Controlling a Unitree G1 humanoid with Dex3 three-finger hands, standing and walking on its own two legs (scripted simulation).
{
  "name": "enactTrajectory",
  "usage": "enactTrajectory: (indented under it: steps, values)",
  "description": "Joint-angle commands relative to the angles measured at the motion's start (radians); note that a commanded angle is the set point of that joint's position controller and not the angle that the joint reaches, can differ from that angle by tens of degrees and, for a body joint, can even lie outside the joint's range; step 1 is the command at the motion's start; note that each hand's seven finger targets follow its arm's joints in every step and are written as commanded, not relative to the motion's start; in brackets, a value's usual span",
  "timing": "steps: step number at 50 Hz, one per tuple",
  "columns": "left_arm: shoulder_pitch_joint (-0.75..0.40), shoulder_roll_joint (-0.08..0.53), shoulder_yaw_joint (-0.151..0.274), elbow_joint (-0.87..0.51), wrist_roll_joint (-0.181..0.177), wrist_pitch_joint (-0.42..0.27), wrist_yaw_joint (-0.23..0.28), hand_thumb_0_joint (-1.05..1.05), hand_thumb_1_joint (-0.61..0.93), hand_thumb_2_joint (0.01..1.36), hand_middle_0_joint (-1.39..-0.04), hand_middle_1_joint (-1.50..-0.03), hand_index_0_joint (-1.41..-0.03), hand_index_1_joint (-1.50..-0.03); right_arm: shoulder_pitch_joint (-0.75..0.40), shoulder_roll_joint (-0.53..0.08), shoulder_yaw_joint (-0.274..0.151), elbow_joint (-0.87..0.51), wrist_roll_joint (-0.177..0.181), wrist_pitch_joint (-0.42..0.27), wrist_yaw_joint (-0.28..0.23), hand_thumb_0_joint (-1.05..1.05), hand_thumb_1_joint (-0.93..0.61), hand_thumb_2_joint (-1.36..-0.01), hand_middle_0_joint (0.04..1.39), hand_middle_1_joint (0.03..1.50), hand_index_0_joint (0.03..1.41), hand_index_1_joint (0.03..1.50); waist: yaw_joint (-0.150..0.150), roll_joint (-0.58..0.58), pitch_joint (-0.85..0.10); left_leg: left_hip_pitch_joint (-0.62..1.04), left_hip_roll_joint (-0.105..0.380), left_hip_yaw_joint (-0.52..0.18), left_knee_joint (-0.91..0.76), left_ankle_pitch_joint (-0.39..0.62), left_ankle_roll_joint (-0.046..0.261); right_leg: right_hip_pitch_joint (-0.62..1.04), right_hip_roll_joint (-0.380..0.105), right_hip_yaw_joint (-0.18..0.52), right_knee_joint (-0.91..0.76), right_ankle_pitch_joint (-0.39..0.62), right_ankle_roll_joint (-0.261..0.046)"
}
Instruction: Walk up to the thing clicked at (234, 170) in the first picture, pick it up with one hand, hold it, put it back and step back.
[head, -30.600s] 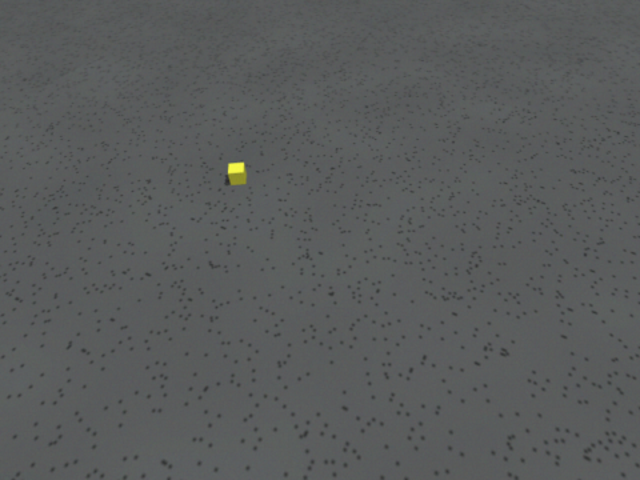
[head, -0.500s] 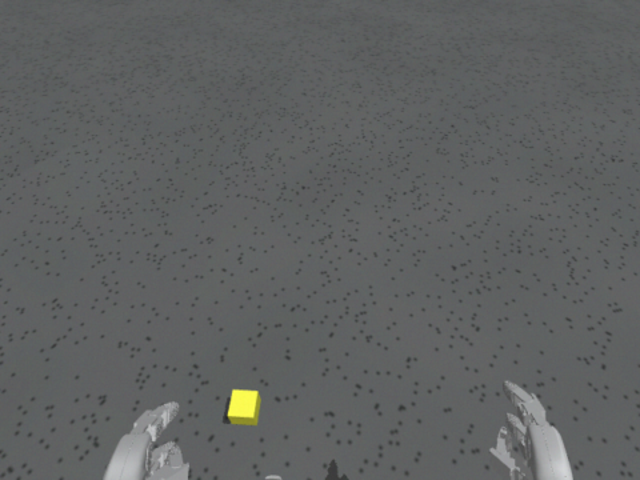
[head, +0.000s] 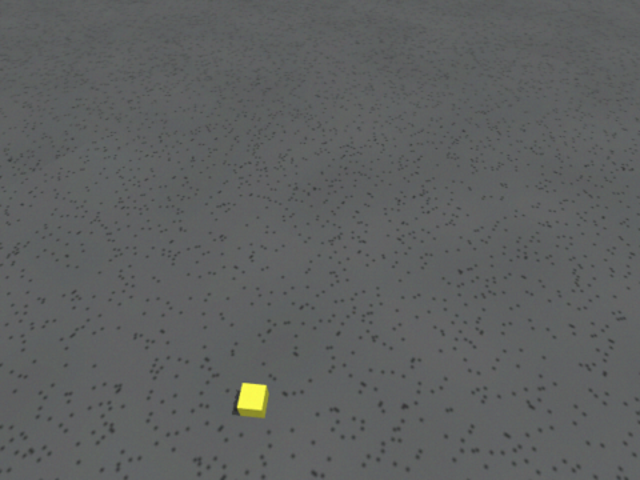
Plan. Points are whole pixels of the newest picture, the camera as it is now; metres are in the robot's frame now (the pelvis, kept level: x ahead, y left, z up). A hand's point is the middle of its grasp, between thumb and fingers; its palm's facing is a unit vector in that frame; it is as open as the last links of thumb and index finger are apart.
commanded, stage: stand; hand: left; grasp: from above
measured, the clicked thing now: (253, 400) +0.44 +0.24 -0.71
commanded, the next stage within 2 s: none
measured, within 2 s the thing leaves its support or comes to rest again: neither
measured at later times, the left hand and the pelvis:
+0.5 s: hand out of the picture +0.04 +0.24 -0.13, palm faces +0.02 -0.94 -0.34, open 7.4 cm; pelvis -0.01 +0.00 +0.03, yaw -1 degrees
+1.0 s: hand out of the picture +0.05 +0.22 -0.14, palm faces -0.01 -0.95 -0.31, open 7.4 cm; pelvis +0.00 -0.01 +0.03, yaw -1 degrees
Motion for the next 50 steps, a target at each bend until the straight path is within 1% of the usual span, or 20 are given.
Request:
enactTrajectory:
  steps: [1,2,6,11,13,16,18,19,23,24,28,33,36,37,38,41,43,45,48,50]
  values:
    - [-0.05,0.148,0.043,-0.015,-0.006,-0.058,0.012,0.0,0.9,0.9,-0.2,-0.3,-0.2,-0.301,-0.056,-0.162,-0.034,-0.046,0.014,-0.032,-0.019,0.0,-0.9,-0.9,0.2,0.3,0.2,0.3,0.001,0.041,-0.058,0.088,0.066,-0.106,-0.217,0.146,0.048,0.056,-0.043,0.059,-0.186,0.195,-0.066]
    - [-0.064,0.152,0.042,0.004,-0.006,-0.057,0.013,0.0,0.9,0.9,-0.2,-0.3,-0.2,-0.301,-0.057,-0.157,-0.03,-0.033,0.015,-0.028,-0.02,0.0,-0.9,-0.9,0.2,0.3,0.2,0.3,-0.005,0.028,-0.033,0.073,0.063,-0.106,-0.244,0.12,0.045,0.063,-0.043,0.063,-0.21,0.183,-0.066]
    - [-0.055,0.148,0.037,0.078,-0.011,-0.054,0.014,0.0,0.9,0.9,-0.2,-0.3,-0.2,-0.301,-0.063,-0.175,-0.029,0.012,0.02,-0.025,-0.025,0.0,-0.9,-0.9,0.2,0.3,0.2,0.3,0.0,0.054,-0.035,0.144,0.083,-0.121,-0.307,0.15,0.04,0.096,-0.042,0.052,-0.251,0.21,-0.058]
    - [-0.066,0.154,0.031,0.149,-0.014,-0.057,0.014,0.0,0.9,0.9,-0.2,-0.3,-0.2,-0.301,-0.052,-0.173,-0.024,0.063,0.027,-0.021,-0.027,0.0,-0.9,-0.9,0.2,0.3,0.2,0.3,-0.006,0.02,-0.006,0.164,0.083,-0.102,-0.352,0.152,0.028,0.141,-0.053,0.067,-0.31,0.206,-0.055]
    - [-0.071,0.155,0.029,0.166,-0.011,-0.058,0.014,0.0,0.9,0.9,-0.2,-0.3,-0.2,-0.301,-0.07,-0.173,-0.024,0.073,0.028,-0.018,-0.026,0.0,-0.9,-0.9,0.2,0.3,0.2,0.3,-0.002,0.015,0.012,0.159,0.079,-0.1,-0.365,0.125,0.027,0.145,-0.053,0.064,-0.334,0.187,-0.05]
    - [-0.083,0.158,0.026,0.19,-0.012,-0.054,0.012,0.0,0.9,0.9,-0.2,-0.3,-0.2,-0.301,-0.077,-0.178,-0.022,0.088,0.029,-0.019,-0.024,0.0,-0.9,-0.9,0.2,0.3,0.2,0.3,-0.007,0.03,0.025,0.17,0.086,-0.107,-0.409,0.081,0.025,0.139,-0.05,0.064,-0.35,0.165,-0.048]
    - [-0.088,0.156,0.024,0.201,-0.012,-0.057,0.011,0.0,0.9,0.9,-0.2,-0.3,-0.2,-0.301,-0.08,-0.179,-0.022,0.099,0.03,-0.017,-0.021,0.0,-0.9,-0.9,0.2,0.3,0.2,0.3,-0.007,0.02,0.029,0.161,0.085,-0.105,-0.411,0.081,0.025,0.153,-0.054,0.062,-0.36,0.171,-0.045]
    - [-0.098,0.165,0.026,0.206,-0.012,-0.059,0.011,0.0,0.9,0.9,-0.2,-0.3,-0.2,-0.301,-0.078,-0.174,-0.02,0.103,0.029,-0.018,-0.02,0.0,-0.9,-0.9,0.2,0.3,0.2,0.3,-0.01,0.007,0.01,0.181,0.084,-0.096,-0.409,0.116,0.024,0.164,-0.063,0.071,-0.368,0.184,-0.047]
    - [-0.093,0.161,0.022,0.228,-0.011,-0.057,0.009,0.0,0.9,0.9,-0.2,-0.3,-0.2,-0.301,-0.098,-0.179,-0.019,0.116,0.031,-0.016,-0.018,0.0,-0.9,-0.9,0.2,0.3,0.2,0.3,-0.003,0.007,0.032,0.187,0.086,-0.101,-0.43,0.074,0.018,0.144,-0.054,0.066,-0.387,0.143,-0.043]
    - [-0.098,0.166,0.021,0.231,-0.014,-0.06,0.009,0.0,0.9,0.9,-0.2,-0.3,-0.2,-0.301,-0.098,-0.182,-0.019,0.119,0.032,-0.016,-0.017,0.0,-0.9,-0.9,0.2,0.3,0.2,0.3,-0.006,0.01,0.016,0.208,0.089,-0.093,-0.42,0.105,0.023,0.15,-0.064,0.073,-0.392,0.168,-0.047]
    - [-0.115,0.182,0.022,0.239,-0.015,-0.06,0.008,0.0,0.9,0.9,-0.2,-0.3,-0.2,-0.301,-0.091,-0.179,-0.015,0.134,0.033,-0.012,-0.014,0.0,-0.9,-0.9,0.2,0.3,0.2,0.3,-0.014,0.0,0.029,0.198,0.087,-0.086,-0.428,0.082,0.017,0.14,-0.063,0.081,-0.412,0.124,-0.044]
    - [-0.13,0.189,0.022,0.248,-0.017,-0.061,0.004,0.0,0.9,0.9,-0.2,-0.3,-0.2,-0.301,-0.099,-0.184,-0.009,0.142,0.034,-0.011,-0.012,0.0,-0.9,-0.9,0.2,0.3,0.2,0.3,-0.014,0.008,0.016,0.19,0.091,-0.085,-0.439,0.087,0.019,0.167,-0.066,0.085,-0.416,0.158,-0.045]
    - [-0.131,0.187,0.019,0.257,-0.019,-0.058,0.003,0.0,0.9,0.9,-0.2,-0.3,-0.2,-0.301,-0.096,-0.181,-0.004,0.152,0.035,-0.007,-0.011,0.0,-0.9,-0.9,0.2,0.3,0.2,0.3,-0.014,0.001,0.044,0.18,0.09,-0.086,-0.446,0.041,0.018,0.14,-0.06,0.087,-0.426,0.09,-0.045]
    - [-0.129,0.192,0.02,0.255,-0.018,-0.06,0.003,0.0,0.9,0.9,-0.2,-0.3,-0.2,-0.301,-0.096,-0.194,-0.006,0.151,0.035,-0.007,-0.009,0.0,-0.9,-0.9,0.2,0.3,0.2,0.3,-0.012,0.012,0.035,0.188,0.089,-0.08,-0.436,0.06,0.02,0.149,-0.065,0.089,-0.43,0.106,-0.046]
    - [-0.128,0.185,0.018,0.261,-0.02,-0.058,0.002,0.0,0.9,0.9,-0.2,-0.3,-0.2,-0.301,-0.091,-0.181,-0.003,0.158,0.037,-0.006,-0.01,0.0,-0.9,-0.9,0.2,0.3,0.2,0.3,-0.014,0.004,0.032,0.187,0.091,-0.084,-0.445,0.05,0.019,0.148,-0.062,0.087,-0.427,0.099,-0.047]
    - [-0.121,0.175,0.013,0.267,-0.021,-0.052,-0.002,0.0,0.9,0.9,-0.2,-0.3,-0.2,-0.301,-0.087,-0.173,0.001,0.162,0.039,-0.002,-0.008,0.0,-0.9,-0.9,0.2,0.3,0.2,0.3,-0.013,0.004,0.04,0.185,0.085,-0.081,-0.446,0.013,0.016,0.127,-0.057,0.094,-0.437,0.049,-0.05]
    - [-0.124,0.157,0.01,0.268,-0.023,-0.054,-0.002,0.0,0.9,0.9,-0.2,-0.3,-0.2,-0.301,-0.085,-0.16,0.006,0.164,0.04,-0.002,-0.007,0.0,-0.9,-0.9,0.2,0.3,0.2,0.3,-0.015,0.013,0.013,0.194,0.091,-0.074,-0.432,0.07,0.019,0.15,-0.063,0.089,-0.426,0.122,-0.052]
    - [-0.12,0.171,0.013,0.268,-0.023,-0.057,-0.003,0.0,0.9,0.9,-0.2,-0.3,-0.2,-0.301,-0.091,-0.182,0.002,0.162,0.039,-0.007,-0.009,0.0,-0.9,-0.9,0.2,0.3,0.2,0.3,-0.015,0.011,0.01,0.213,0.094,-0.074,-0.43,0.095,0.017,0.145,-0.064,0.093,-0.422,0.146,-0.052]
    - [-0.125,0.152,0.009,0.27,-0.027,-0.059,-0.001,0.0,0.9,0.9,-0.2,-0.3,-0.2,-0.301,-0.087,-0.162,0.01,0.171,0.041,-0.009,-0.01,0.0,-0.9,-0.9,0.2,0.3,0.2,0.3,-0.014,0.005,-0.025,0.246,0.095,-0.062,-0.411,0.2,0.017,0.16,-0.068,0.087,-0.406,0.248,-0.052]
    - [-0.132,0.151,0.008,0.269,-0.028,-0.059,-0.001,0.0,0.9,0.9,-0.2,-0.3,-0.2,-0.301,-0.075,-0.164,0.01,0.176,0.041,-0.008,-0.012,0.0,-0.9,-0.9,0.2,0.3,0.2,0.3,-0.021,0.003,-0.025,0.244,0.096,-0.057,-0.408,0.217,0.018,0.17,-0.069,0.088,-0.405,0.267,-0.052]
